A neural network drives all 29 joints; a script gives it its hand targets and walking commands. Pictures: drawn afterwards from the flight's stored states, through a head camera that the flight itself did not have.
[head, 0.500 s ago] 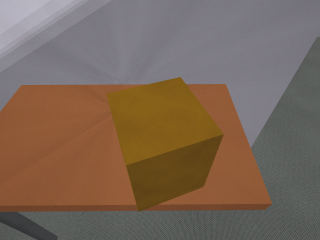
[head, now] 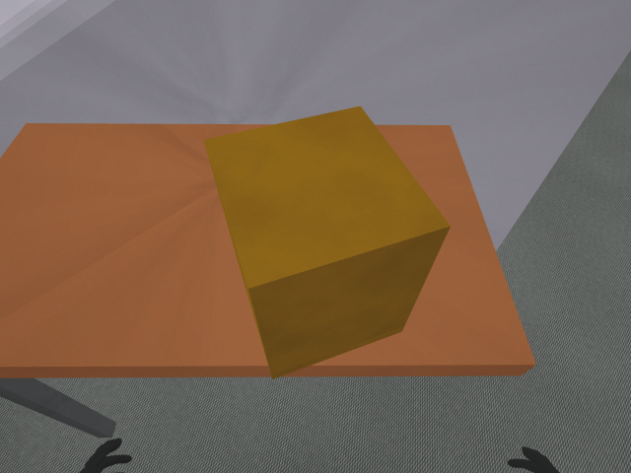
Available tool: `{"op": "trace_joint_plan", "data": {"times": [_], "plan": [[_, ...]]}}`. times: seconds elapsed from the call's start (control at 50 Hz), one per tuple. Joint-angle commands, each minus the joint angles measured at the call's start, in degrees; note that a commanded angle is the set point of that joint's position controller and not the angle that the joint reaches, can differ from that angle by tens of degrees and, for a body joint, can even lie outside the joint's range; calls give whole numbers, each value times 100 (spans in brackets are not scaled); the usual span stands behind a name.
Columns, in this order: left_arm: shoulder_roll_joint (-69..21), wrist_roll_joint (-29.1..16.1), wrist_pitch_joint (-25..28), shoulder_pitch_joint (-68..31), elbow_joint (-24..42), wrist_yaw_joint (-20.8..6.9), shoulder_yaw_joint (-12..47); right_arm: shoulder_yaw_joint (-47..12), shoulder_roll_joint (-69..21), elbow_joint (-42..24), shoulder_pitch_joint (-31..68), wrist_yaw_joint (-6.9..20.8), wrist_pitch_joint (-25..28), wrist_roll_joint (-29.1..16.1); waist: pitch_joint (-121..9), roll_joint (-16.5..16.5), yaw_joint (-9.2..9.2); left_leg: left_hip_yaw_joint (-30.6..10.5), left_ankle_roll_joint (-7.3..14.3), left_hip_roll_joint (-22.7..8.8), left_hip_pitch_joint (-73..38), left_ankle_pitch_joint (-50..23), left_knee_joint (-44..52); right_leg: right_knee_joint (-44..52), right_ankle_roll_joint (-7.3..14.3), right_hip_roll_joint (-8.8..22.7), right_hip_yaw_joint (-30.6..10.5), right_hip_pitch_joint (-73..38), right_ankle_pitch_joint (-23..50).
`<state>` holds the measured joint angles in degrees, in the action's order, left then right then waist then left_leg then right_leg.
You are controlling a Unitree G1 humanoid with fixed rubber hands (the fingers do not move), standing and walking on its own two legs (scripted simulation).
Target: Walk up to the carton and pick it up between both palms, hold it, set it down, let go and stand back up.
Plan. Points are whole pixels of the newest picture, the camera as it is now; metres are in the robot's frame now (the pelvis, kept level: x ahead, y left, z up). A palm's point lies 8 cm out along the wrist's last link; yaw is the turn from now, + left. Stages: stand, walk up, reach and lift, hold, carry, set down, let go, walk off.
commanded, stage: reach and lift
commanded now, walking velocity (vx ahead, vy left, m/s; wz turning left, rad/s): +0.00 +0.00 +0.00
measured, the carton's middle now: (314, 247) +0.39 +0.01 +0.06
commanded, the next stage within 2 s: none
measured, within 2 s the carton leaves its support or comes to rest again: neither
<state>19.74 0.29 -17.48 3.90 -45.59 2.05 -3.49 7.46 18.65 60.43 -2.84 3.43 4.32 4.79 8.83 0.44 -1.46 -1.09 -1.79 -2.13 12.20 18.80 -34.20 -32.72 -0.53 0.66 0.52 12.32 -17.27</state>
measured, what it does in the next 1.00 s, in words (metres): stands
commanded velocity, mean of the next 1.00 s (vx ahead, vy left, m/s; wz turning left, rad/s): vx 0.00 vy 0.00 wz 0.00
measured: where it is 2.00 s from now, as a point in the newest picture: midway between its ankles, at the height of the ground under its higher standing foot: outside the picture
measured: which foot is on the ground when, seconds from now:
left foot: down 0.00-1.00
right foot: down 0.00-1.00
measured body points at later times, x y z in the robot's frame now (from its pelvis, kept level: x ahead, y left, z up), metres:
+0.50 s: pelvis -0.02 -0.03 +0.01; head -0.01 -0.03 +0.46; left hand +0.13 +0.25 -0.07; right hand +0.13 -0.31 -0.08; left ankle +0.00 +0.14 -0.73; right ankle +0.01 -0.13 -0.73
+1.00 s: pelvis +0.00 -0.02 +0.02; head -0.02 -0.01 +0.46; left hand +0.15 +0.21 -0.04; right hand +0.16 -0.29 -0.04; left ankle +0.00 +0.14 -0.73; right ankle +0.01 -0.13 -0.73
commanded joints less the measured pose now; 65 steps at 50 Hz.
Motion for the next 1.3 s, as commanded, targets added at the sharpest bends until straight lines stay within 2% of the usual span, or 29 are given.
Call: {"op": "trace_joint_plan", "data": {"times": [0.0, 0.06, 0.1, 0.14, 0.16, 0.18, 0.26, 0.3, 0.32, 0.36, 0.38, 0.4, 0.42, 0.48, 0.54, 0.64, 0.74, 0.84, 0.86, 0.9, 0.92, 1.08, 1.1, 1.12, 1.14, 1.16, 1.18, 1.22, 1.28], "plan": [[851, 375, -765, -875, 2043, 13, -428, 210, 1437, -975, 653, 82, 316, -277, -1830, 66, 170, 450, -119, 13, -969, -2295, -246, 71, 381, -79, 533, 122, 1474], [641, 591, -850, -66, 2697, -13, -582, 30, 1599, -816, -12, 52, 475, -731, -2502, 397, 37, 340, -326, -2, -1516, -3547, -270, 36, 352, -254, 680, -532, 2100], [518, 544, -841, -3, 2642, -40, -502, -223, 1554, -1000, 56, 71, 520, -831, -2713, -32, -125, 289, -262, 84, -1511, -3589, -223, 104, 274, -263, 534, -482, 2863], [365, 651, -789, 351, 2500, -8, -595, -224, 1585, -1191, -67, 158, 518, -970, -2327, 197, 98, 286, -252, 166, -1362, -3406, 145, 421, 272, -365, 508, -669, 2739], [279, 644, -767, 400, 2607, -21, -544, -218, 1534, -1131, -9, 180, 463, -928, -2163, 184, 67, 295, -251, 165, -1223, -3393, 213, 459, 281, -320, 519, -757, 2882], [422, 644, -723, 258, 2636, -70, -646, -237, 1551, -1331, 89, 172, 397, -847, -1735, -166, 67, 356, -153, 247, -1120, -2666, 402, 566, 201, -308, 447, -798, 2599], [356, 649, -647, -153, 2419, 35, -603, -138, 1361, -1806, 305, 235, 132, -565, -391, -165, 91, 445, -30, 309, -274, -1261, 1133, 1107, 129, -268, 376, -605, 1212], [389, 559, -614, -150, 2742, 76, -749, -87, 1255, -2074, 161, 283, 13, -516, -245, -297, 219, 535, 95, 331, -204, -778, 1318, 1263, 84, -154, 227, -501, 829], [343, 481, -585, -381, 2963, 95, -538, -143, 1198, -2262, 154, 277, -3, -532, -113, -138, 94, 604, 68, 337, -107, -696, 1315, 1213, 62, -121, 195, -476, 806], [444, 321, -501, -435, 2992, 129, -567, -171, 1040, -2532, 105, 340, -94, -476, -195, -573, 238, 646, 170, 336, -59, -247, 1416, 1298, 27, -87, 151, -378, 457], [416, 358, -457, -493, 3209, 155, -589, -126, 987, -2507, 146, 350, -104, -491, -241, -261, 164, 698, 161, 359, -75, -61, 1405, 1270, 58, -55, 141, -186, 145], [402, 250, -445, -536, 3215, 160, -497, -130, 987, -2580, 77, 356, -143, -504, -420, -344, 79, 735, 189, 320, -72, -39, 1396, 1242, 110, -8, 121, -262, 194], [501, 265, -339, -404, 3341, 176, -680, -111, 980, -2733, -64, 342, -146, -511, -432, -509, 175, 775, 146, 380, -209, -97, 1365, 1273, 25, -66, 86, -311, 139], [424, 153, -68, -79, 3800, 250, -730, -301, 856, -3041, -414, 374, -10, -775, -1239, -134, 296, 701, 178, 301, -358, -408, 1307, 1179, 31, -86, 26, -569, 548], [191, -125, 136, 102, 3909, 313, -476, -43, 983, -3290, -382, 366, 234, -735, -1412, -110, 237, 622, 202, 287, -168, -597, 1335, 1240, 106, -155, 98, -439, 702], [40, -144, 366, 642, 3730, 342, -553, 63, 960, -3534, -539, 366, 313, -712, -1131, -568, 242, 604, 237, 355, -210, -632, 1452, 1494, 49, -145, -20, -557, 547], [-284, 87, 545, 800, 3856, 541, -477, -62, 1003, -3345, -581, 519, 377, -943, -1063, -226, 407, 552, 193, 361, -472, -588, 1663, 1613, 157, -190, -22, -385, 331], [-528, 153, 654, 904, 3905, 611, -417, -180, 1232, -3329, -533, 671, 445, -1149, -793, -676, 417, 540, 168, 345, -618, -584, 1754, 1798, 176, -280, 28, -315, 363], [-686, 196, 709, 921, 4200, 663, -321, -152, 1275, -3302, -727, 714, 458, -1201, -881, -376, 438, 558, 105, 351, -752, -633, 1741, 1777, 245, -316, 43, -309, 349], [-739, 242, 739, 965, 4537, 749, -231, -126, 1505, -3423, -588, 853, 536, -1343, -999, -266, 460, 520, 52, 281, -1055, -946, 1737, 1727, 286, -377, 115, -107, 600], [-964, 251, 785, 1016, 4386, 786, -191, -93, 1618, -3447, -538, 880, 583, -1364, -787, -475, 459, 494, 24, 253, -829, -862, 1739, 1788, 352, -400, 81, -291, 585], [-1343, 458, 1010, 1287, 4946, 993, 94, -182, 1876, -2993, -711, 1150, 765, -1857, -927, 85, 504, 526, -102, 247, -1005, -1383, 1568, 1810, 546, -374, 62, -57, 789], [-1441, 404, 1006, 1300, 5284, 1009, 213, -234, 1964, -3278, -697, 1179, 821, -1957, -1023, -107, 488, 433, -135, 232, -1189, -1436, 1557, 1764, 527, -409, 152, 17, 919], [-1565, 445, 977, 1570, 4871, 996, 148, -236, 2008, -3036, -760, 1191, 811, -2008, -808, -113, 496, 420, -81, 196, -1047, -1543, 1533, 1867, 580, -426, 121, -70, 919], [-1552, 354, 1063, 1490, 5602, 1057, 313, -130, 2124, -3394, -782, 1258, 920, -2022, -1137, -110, 462, 367, -171, 217, -1409, -1842, 1529, 1803, 546, -507, 218, -36, 1060], [-1682, 335, 1039, 1681, 5292, 1059, 370, -288, 2082, -3187, -877, 1241, 873, -2127, -842, -364, 443, 369, -137, 187, -1270, -1889, 1507, 1824, 583, -473, 169, 21, 1175], [-1822, 277, 1107, 1824, 5654, 1120, 556, -226, 2164, -3336, -989, 1261, 993, -2337, -1268, 10, 462, 362, -218, 148, -1550, -2378, 1345, 1739, 643, -470, 217, 129, 1522], [-1758, 326, 1138, 1783, 5605, 1094, 404, -261, 2121, -3237, -915, 1252, 1027, -2352, -1196, -89, 443, 372, -183, 259, -1334, -2331, 1342, 1772, 624, -461, 182, 0, 1548], [-1948, 376, 1227, 2163, 5369, 1036, 336, -376, 2247, -3148, -951, 1264, 1131, -2485, -921, -488, 447, 348, -118, 240, -1025, -2422, 1356, 1673, 612, -447, 167, -246, 1983]]}}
